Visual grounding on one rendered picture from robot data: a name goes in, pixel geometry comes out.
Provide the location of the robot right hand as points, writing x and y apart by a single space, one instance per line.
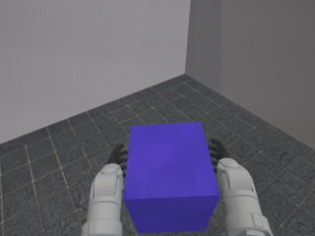
220 152

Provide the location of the left robot forearm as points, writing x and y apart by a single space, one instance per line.
105 202

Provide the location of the right robot forearm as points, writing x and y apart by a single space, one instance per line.
243 213

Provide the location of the carton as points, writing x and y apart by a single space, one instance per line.
170 182

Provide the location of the robot left hand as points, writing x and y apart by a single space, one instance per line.
114 157

